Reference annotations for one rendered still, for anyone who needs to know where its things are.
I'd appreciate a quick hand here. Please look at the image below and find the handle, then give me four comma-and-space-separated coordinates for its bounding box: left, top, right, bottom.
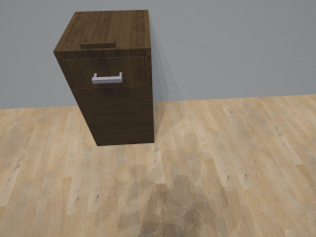
92, 72, 122, 84
80, 40, 117, 49

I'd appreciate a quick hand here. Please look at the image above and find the cabinet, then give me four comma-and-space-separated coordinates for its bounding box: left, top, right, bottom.
53, 10, 155, 146

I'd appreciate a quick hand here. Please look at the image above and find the drawer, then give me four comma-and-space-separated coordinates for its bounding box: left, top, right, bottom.
62, 56, 148, 89

